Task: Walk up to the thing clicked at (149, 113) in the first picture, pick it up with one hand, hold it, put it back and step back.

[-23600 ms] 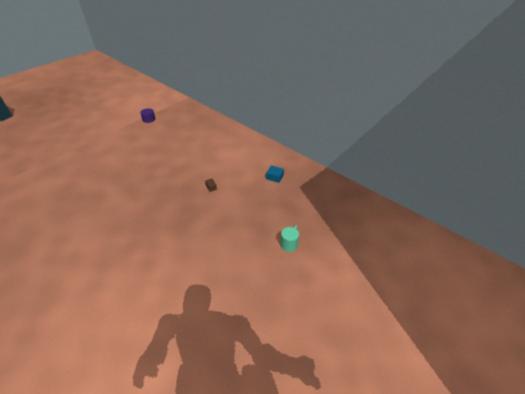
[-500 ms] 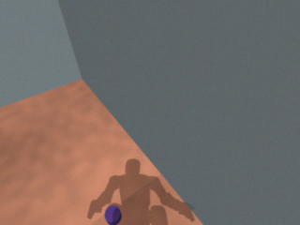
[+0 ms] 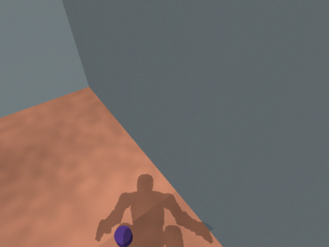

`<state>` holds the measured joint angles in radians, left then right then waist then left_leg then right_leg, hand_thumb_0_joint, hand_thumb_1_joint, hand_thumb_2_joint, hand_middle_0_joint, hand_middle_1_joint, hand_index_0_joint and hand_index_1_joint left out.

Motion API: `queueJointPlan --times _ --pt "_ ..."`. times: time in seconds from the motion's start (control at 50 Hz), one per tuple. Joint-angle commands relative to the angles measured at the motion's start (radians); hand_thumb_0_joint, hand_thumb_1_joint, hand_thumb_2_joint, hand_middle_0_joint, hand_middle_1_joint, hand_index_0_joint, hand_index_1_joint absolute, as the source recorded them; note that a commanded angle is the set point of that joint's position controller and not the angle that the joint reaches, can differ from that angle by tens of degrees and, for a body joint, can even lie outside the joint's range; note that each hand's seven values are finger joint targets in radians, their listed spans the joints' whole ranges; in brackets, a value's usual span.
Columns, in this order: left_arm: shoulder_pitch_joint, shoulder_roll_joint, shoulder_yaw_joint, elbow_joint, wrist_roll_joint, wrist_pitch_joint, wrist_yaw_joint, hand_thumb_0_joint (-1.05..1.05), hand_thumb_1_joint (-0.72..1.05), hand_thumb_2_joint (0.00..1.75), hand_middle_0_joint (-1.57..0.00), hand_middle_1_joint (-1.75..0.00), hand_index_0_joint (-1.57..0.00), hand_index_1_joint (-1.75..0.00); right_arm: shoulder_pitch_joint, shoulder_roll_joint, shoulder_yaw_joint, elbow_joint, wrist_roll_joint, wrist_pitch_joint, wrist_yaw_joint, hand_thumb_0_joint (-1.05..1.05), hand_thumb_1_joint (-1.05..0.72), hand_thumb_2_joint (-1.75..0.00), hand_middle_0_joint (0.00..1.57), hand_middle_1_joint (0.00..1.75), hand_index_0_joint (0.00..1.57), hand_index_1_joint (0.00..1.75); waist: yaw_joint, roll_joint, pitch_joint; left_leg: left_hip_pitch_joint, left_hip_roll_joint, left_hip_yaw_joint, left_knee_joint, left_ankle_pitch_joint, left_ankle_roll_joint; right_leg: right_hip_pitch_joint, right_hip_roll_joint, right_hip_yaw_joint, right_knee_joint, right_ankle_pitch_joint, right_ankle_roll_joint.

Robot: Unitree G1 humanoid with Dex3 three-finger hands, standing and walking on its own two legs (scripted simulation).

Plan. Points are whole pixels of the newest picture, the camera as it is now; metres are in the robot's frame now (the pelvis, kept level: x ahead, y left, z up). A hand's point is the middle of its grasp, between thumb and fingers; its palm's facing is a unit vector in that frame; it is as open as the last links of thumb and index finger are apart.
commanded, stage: stand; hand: left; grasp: from above
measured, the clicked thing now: (123, 236) +0.40 +0.24 -0.75
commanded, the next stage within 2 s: rise first in 0.20 s
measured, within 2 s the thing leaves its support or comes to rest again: neither
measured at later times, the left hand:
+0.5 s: hand out of the picture +0.13 +0.25 -0.16, palm faces -0.01 -0.94 -0.34, open 8.6 cm
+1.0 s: hand out of the picture +0.11 +0.27 -0.24, palm faces -0.18 -0.86 -0.48, open 14.1 cm
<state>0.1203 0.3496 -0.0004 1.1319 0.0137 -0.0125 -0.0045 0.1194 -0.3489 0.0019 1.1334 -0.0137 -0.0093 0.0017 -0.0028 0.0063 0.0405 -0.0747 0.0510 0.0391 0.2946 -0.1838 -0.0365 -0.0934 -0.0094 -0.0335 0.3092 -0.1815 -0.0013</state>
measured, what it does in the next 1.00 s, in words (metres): lowers itself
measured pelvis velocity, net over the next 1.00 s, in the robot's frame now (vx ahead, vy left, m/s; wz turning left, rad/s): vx -0.02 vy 0.02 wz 0.01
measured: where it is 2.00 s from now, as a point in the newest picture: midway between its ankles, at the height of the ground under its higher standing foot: outside the picture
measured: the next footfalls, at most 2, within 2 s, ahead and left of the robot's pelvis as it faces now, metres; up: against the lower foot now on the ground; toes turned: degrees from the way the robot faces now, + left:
none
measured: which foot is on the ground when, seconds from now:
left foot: down 0.00-1.00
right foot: down 0.00-1.00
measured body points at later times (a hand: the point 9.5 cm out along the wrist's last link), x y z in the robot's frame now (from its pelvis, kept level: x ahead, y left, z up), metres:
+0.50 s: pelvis -0.02 +0.00 -0.01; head +0.04 +0.00 +0.43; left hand +0.13 +0.30 -0.14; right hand +0.08 -0.27 -0.14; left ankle -0.01 +0.14 -0.75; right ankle -0.01 -0.12 -0.75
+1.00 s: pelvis -0.02 +0.02 -0.09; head +0.07 +0.04 +0.35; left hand +0.12 +0.31 -0.21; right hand +0.15 -0.23 -0.19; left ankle -0.01 +0.14 -0.75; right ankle -0.01 -0.12 -0.75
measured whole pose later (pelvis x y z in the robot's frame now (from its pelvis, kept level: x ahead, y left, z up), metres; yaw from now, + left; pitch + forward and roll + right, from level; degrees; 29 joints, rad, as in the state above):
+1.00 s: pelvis -0.02 +0.02 -0.09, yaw +1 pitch +17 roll -2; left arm 0.21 0.29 0.12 0.55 0.30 0.13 0.03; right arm 0.20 -0.23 -0.05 0.59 0.01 -0.12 -0.02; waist -0.02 0.00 -0.11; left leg -0.90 0.05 0.00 1.13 -0.53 -0.01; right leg -0.88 -0.04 -0.04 1.09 -0.50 0.02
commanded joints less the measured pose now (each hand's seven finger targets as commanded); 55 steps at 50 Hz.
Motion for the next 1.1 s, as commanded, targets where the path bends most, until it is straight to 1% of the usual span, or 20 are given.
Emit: queueJointPlan --times 0.0,0.26,0.28,0.3,0.32,0.34,0.36,0.38,0.4,0.44,0.48,0.64,0.7,0.82,0.92,0.94,0.98,1.04,1.06,1.08 --pt "-0.027 0.220 0.040 -0.061 -0.006 -0.020 0.015 0.00 0.90 0.90 -0.20 -0.30 -0.20 -0.30 -0.034 -0.211 -0.037 -0.060 0.003 -0.017 -0.010 0.00 -0.90 -0.90 0.20 0.30 0.20 0.30 0.004 0.005 -0.050 0.002 0.099 -0.079 -0.042 0.144 0.046 -0.002 -0.131 0.100 -0.049 0.183 -0.020" --pt "-0.034 0.221 0.041 -0.060 -0.006 -0.020 0.016 0.00 0.90 0.90 -0.20 -0.30 -0.20 -0.30 -0.038 -0.209 -0.039 -0.063 0.003 -0.017 -0.009 0.00 -0.90 -0.90 0.20 0.30 0.20 0.30 0.002 -0.013 -0.042 0.006 0.099 -0.081 -0.042 0.146 0.043 -0.007 -0.128 0.092 -0.049 0.176 -0.019" --pt "-0.030 0.221 0.041 -0.060 -0.005 -0.021 0.015 0.00 0.82 0.96 -0.16 -0.38 -0.15 -0.38 -0.036 -0.212 -0.040 -0.063 0.003 -0.016 -0.009 0.00 -0.94 -0.92 0.20 0.30 0.20 0.30 0.002 -0.012 -0.054 0.013 0.101 -0.078 -0.037 0.133 0.047 -0.004 -0.132 0.099 -0.053 0.171 -0.019" --pt "-0.381 0.043 0.042 -0.411 -0.053 -0.108 0.029 0.00 0.74 1.00 -0.18 -0.46 -0.14 -0.46 -0.021 -0.042 0.000 -0.341 0.072 -0.066 -0.030 0.00 -0.99 -0.93 0.20 0.30 0.20 0.30 -0.113 0.035 0.035 -0.141 -0.061 0.035 0.034 -0.007 0.050 -0.206 -0.007 0.025 0.001 0.058 -0.004" --pt "-0.457 0.098 0.061 -0.340 -0.050 -0.095 0.034 0.00 0.66 0.98 -0.19 -0.54 -0.16 -0.54 0.030 -0.068 -0.003 -0.285 0.074 -0.065 -0.039 0.00 -0.96 -0.92 0.20 0.30 0.20 0.30 -0.076 -0.021 -0.016 -0.133 -0.060 0.026 0.047 -0.014 0.056 -0.143 -0.010 0.013 0.004 0.022 -0.001" --pt "-0.277 0.223 0.132 -0.187 -0.020 -0.060 0.036 0.00 0.58 0.96 -0.16 -0.62 -0.15 -0.62 0.070 -0.113 -0.029 -0.285 0.077 -0.053 -0.050 0.00 -0.95 -0.92 0.20 0.30 0.20 0.30 -0.046 -0.022 -0.004 -0.148 -0.057 0.028 0.058 -0.012 0.053 -0.155 0.002 0.004 0.016 -0.003 -0.008" --pt "-0.224 0.228 0.146 -0.093 0.007 -0.035 0.023 0.00 0.50 0.94 -0.15 -0.70 -0.15 -0.70 0.082 -0.107 -0.040 -0.300 0.069 -0.047 -0.049 0.00 -0.95 -0.91 0.20 0.30 0.20 0.30 -0.039 -0.053 -0.041 -0.180 -0.062 0.021 0.098 0.003 0.055 -0.163 -0.002 0.001 0.042 0.002 -0.009" --pt "-0.305 0.232 0.149 -0.108 0.027 -0.033 0.007 0.00 0.42 0.97 -0.11 -0.78 -0.12 -0.78 0.087 -0.100 -0.046 -0.331 0.065 -0.049 -0.049 0.00 -0.94 -0.91 0.20 0.30 0.20 0.30 -0.040 -0.073 -0.063 -0.208 -0.060 0.017 0.138 0.020 0.061 -0.188 -0.003 0.000 0.086 0.030 -0.008" --pt "-0.285 0.250 0.173 -0.097 0.060 -0.041 -0.005 0.00 0.34 0.97 -0.09 -0.86 -0.10 -0.86 0.096 -0.098 -0.065 -0.350 0.049 -0.055 -0.049 0.00 -0.94 -0.91 0.20 0.30 0.20 0.30 -0.019 -0.071 -0.134 -0.223 -0.061 0.013 0.173 0.046 0.058 -0.172 -0.009 0.004 0.129 0.069 -0.007" --pt "-0.143 0.207 0.188 -0.072 0.114 -0.028 -0.021 0.00 0.18 0.98 -0.01 -1.02 -0.05 -1.00 0.136 -0.088 -0.084 -0.385 0.032 -0.060 -0.038 0.00 -0.94 -0.91 0.20 0.30 0.20 0.30 0.011 -0.008 -0.235 -0.266 -0.074 0.011 0.248 0.096 0.048 -0.183 -0.010 0.006 0.217 0.113 -0.014" --pt "-0.094 0.199 0.203 -0.134 0.133 -0.015 -0.013 0.00 0.02 0.99 -0.01 -1.10 -0.05 -1.06 0.142 -0.080 -0.091 -0.439 0.033 -0.065 -0.032 0.00 -0.95 -0.91 0.20 0.30 0.20 0.30 0.033 0.018 -0.267 -0.287 -0.076 0.006 0.274 0.114 0.040 -0.197 -0.003 0.004 0.254 0.113 -0.018" --pt "-0.105 0.131 0.172 -0.336 0.182 0.077 0.031 0.00 -0.51 0.98 -0.07 -1.08 -0.08 -1.07 0.112 -0.059 -0.098 -0.565 0.036 -0.084 -0.022 0.00 -0.91 -0.90 0.20 0.30 0.20 0.30 -0.016 -0.015 -0.249 -0.425 -0.055 -0.015 0.413 0.022 0.038 -0.403 0.012 -0.013 0.378 -0.009 -0.014" --pt "-0.083 0.144 0.196 -0.427 0.202 0.066 0.040 0.00 -0.56 1.00 -0.07 -1.07 -0.07 -1.07 0.124 -0.048 -0.102 -0.587 0.030 -0.105 -0.020 0.00 -0.90 -0.90 0.20 0.30 0.20 0.30 -0.007 0.020 -0.281 -0.495 -0.050 -0.024 0.485 -0.041 0.035 -0.484 0.009 -0.011 0.460 -0.073 -0.016" --pt "0.029 0.126 0.187 -0.605 0.262 0.086 0.050 0.00 -0.59 1.01 -0.07 -1.06 -0.06 -1.07 0.119 -0.040 -0.108 -0.639 0.025 -0.131 -0.027 0.00 -0.89 -0.90 0.20 0.30 0.20 0.30 -0.012 0.033 -0.361 -0.578 -0.041 -0.035 0.611 -0.004 0.036 -0.581 0.006 -0.004 0.585 -0.041 -0.016" --pt "0.105 0.134 0.192 -0.732 0.293 0.126 0.056 0.00 -0.57 0.99 -0.07 -1.06 -0.06 -1.07 0.100 -0.037 -0.107 -0.666 0.022 -0.147 -0.025 0.00 -0.90 -0.90 0.20 0.30 0.20 0.30 -0.012 0.063 -0.398 -0.638 -0.031 -0.054 0.680 0.002 0.034 -0.655 0.006 -0.010 0.667 -0.056 -0.019" --pt "0.128 0.110 0.172 -0.730 0.302 0.135 0.056 0.00 -0.59 1.00 -0.07 -1.06 -0.06 -1.07 0.096 -0.036 -0.106 -0.671 0.023 -0.151 -0.023 0.00 -0.90 -0.90 0.20 0.30 0.20 0.30 -0.024 0.053 -0.392 -0.654 -0.030 -0.057 0.694 0.000 0.034 -0.677 0.007 -0.012 0.682 -0.060 -0.019" --pt "0.148 0.111 0.176 -0.791 0.305 0.143 0.057 0.00 -0.57 0.99 -0.06 -1.07 -0.06 -1.07 0.085 -0.037 -0.106 -0.684 0.021 -0.158 -0.021 0.00 -0.90 -0.90 0.20 0.30 0.20 0.30 -0.013 0.079 -0.409 -0.675 -0.026 -0.068 0.720 -0.008 0.032 -0.728 0.008 -0.013 0.724 -0.080 -0.021" --pt "0.059 0.126 0.162 -0.770 0.353 0.140 0.067 0.00 -0.55 0.97 -0.05 -1.08 -0.06 -1.07 0.071 -0.039 -0.101 -0.687 0.021 -0.172 -0.021 0.00 -0.88 -0.90 0.20 0.30 0.20 0.30 -0.051 0.056 -0.396 -0.764 -0.027 -0.075 0.792 -0.077 0.036 -0.822 0.009 -0.013 0.784 -0.121 -0.020" --pt "0.046 0.110 0.145 -0.759 0.366 0.132 0.069 0.00 -0.53 0.96 -0.05 -1.09 -0.06 -1.08 0.063 -0.037 -0.101 -0.691 0.021 -0.179 -0.019 0.00 -0.87 -0.89 0.20 0.30 0.20 0.30 -0.055 0.046 -0.389 -0.813 -0.031 -0.071 0.826 -0.103 0.038 -0.864 0.008 -0.013 0.812 -0.139 -0.019" --pt "0.005 0.128 0.158 -0.743 0.386 0.119 0.076 0.00 -0.53 0.96 -0.05 -1.09 -0.05 -1.08 0.057 -0.036 -0.098 -0.689 0.020 -0.186 -0.018 0.00 -0.87 -0.89 0.20 0.30 0.20 0.30 -0.058 0.046 -0.399 -0.852 -0.037 -0.064 0.865 -0.128 0.041 -0.892 0.006 -0.007 0.839 -0.151 -0.019"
